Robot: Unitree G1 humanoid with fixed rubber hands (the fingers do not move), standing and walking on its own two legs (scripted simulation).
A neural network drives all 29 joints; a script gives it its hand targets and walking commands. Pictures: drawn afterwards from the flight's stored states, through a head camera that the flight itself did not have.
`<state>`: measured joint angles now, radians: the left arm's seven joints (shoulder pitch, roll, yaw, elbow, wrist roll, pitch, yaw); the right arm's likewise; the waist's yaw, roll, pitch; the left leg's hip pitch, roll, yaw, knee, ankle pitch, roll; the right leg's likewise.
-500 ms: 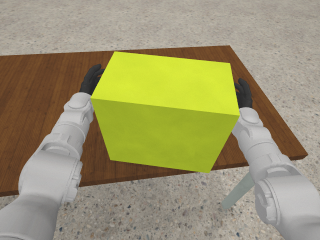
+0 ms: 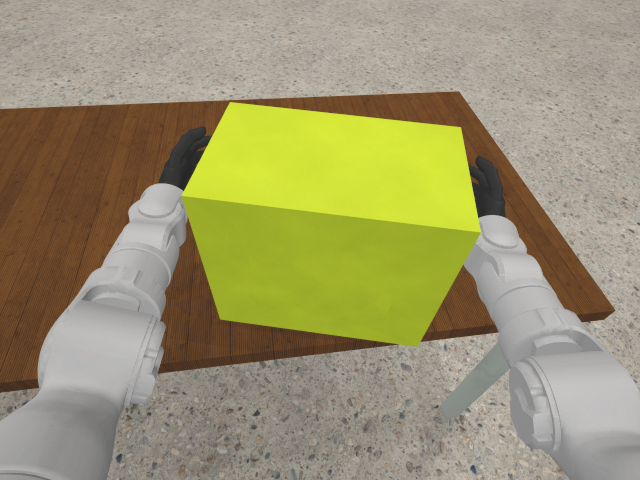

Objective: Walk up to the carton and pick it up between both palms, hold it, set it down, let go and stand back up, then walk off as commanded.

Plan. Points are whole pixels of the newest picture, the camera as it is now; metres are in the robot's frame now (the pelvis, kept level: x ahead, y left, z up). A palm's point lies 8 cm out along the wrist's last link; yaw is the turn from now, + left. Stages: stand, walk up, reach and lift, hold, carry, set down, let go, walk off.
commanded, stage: reach and lift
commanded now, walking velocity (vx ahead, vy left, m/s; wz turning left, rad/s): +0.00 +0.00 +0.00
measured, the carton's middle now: (329, 232) +0.44 -0.01 +0.06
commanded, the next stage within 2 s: none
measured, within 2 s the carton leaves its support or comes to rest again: leaves its support in 0.30 s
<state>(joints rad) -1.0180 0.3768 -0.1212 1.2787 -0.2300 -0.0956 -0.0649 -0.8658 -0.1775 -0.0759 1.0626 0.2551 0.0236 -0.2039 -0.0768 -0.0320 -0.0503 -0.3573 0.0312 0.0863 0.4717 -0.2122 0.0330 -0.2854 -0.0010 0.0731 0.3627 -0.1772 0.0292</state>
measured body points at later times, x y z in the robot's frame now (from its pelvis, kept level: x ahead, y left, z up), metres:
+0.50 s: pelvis +0.00 +0.00 +0.00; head +0.02 +0.03 +0.45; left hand +0.47 +0.18 +0.15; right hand +0.41 -0.22 +0.11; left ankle +0.02 +0.09 -0.74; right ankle +0.00 -0.16 -0.74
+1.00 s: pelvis -0.02 +0.00 +0.00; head -0.02 +0.01 +0.45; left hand +0.44 +0.17 +0.19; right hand +0.39 -0.22 +0.15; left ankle +0.02 +0.09 -0.74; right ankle +0.00 -0.16 -0.74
